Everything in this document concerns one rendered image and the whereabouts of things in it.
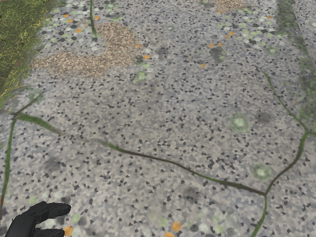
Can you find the left robot hand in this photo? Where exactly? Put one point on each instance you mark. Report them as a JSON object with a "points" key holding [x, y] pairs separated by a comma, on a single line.
{"points": [[24, 225]]}

